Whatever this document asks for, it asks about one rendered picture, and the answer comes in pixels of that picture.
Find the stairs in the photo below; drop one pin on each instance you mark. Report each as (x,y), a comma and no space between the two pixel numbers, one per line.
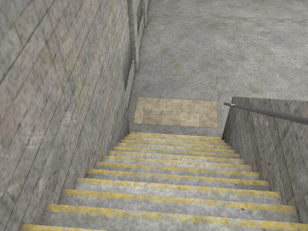
(167,182)

